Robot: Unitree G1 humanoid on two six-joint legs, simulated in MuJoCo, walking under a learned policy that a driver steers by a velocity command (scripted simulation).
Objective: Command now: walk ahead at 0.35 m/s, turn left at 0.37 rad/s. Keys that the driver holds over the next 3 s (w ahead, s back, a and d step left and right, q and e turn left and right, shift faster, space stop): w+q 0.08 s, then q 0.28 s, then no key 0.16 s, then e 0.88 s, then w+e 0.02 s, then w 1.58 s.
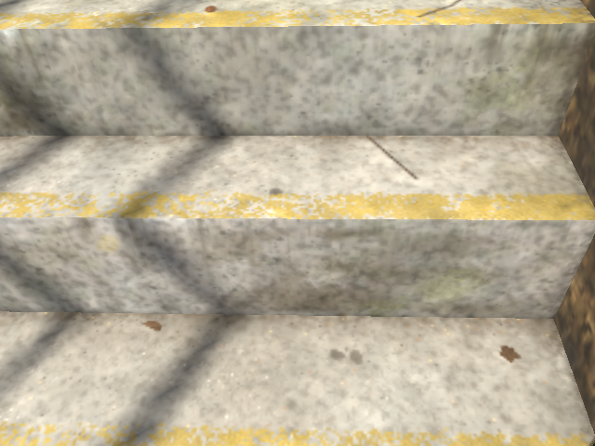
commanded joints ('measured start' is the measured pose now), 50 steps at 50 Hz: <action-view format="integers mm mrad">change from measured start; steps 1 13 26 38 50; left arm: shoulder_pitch -52 59 -226 53 155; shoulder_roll -37 132 -43 128 -6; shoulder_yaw -24 16 -37 17 -18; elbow -36 -76 -310 -313 -283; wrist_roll -7 -1 -45 -2 -13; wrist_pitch -48 -11 -8 132 119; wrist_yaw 5 48 -28 58 55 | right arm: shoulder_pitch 1 -297 -80 -234 -278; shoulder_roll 77 149 -57 -48 -33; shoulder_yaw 36 90 34 85 37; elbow -103 -287 -137 -252 -313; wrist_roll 7 10 -84 -122 -74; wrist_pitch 5 47 63 -16 -43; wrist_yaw -3 11 6 -39 23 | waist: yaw -67 35 31 123 42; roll -132 -145 185 8 -17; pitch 152 183 -80 52 -61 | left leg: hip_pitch -381 -405 382 284 659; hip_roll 30 266 231 328 487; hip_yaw -112 88 -230 43 74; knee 191 -153 -1359 -1428 -1333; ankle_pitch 104 41 -462 -367 -244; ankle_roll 43 -25 32 56 127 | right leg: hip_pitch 84 166 -379 -352 -287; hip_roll -297 -359 86 198 -6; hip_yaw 319 74 273 159 98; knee -356 -520 1219 1321 647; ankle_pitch -31 -26 182 468 326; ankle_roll -144 -144 -59 47 -48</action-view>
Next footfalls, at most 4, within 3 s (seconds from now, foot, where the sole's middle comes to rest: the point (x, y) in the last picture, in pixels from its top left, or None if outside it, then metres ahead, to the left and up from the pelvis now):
0.36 left None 0.21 0.28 -0.54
1.26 right None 0.03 0.17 -0.76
1.72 left None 0.06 0.40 -0.76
2.12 right None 0.25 0.11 -0.54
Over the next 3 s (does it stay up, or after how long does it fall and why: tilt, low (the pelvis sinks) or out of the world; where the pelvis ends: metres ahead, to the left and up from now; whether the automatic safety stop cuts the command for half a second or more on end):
stays up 0.43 0.19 0.44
